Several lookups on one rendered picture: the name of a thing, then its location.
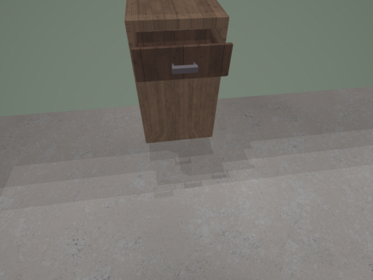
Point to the cabinet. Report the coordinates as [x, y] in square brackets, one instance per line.
[184, 108]

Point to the handle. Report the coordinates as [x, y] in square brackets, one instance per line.
[182, 69]

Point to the drawer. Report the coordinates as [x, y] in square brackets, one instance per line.
[155, 51]

